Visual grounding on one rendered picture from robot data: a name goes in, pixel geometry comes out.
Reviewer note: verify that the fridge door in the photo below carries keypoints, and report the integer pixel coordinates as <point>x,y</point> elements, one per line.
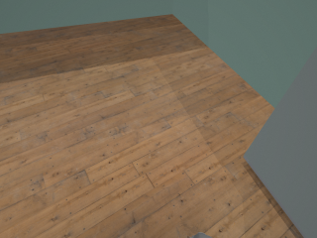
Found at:
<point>284,152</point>

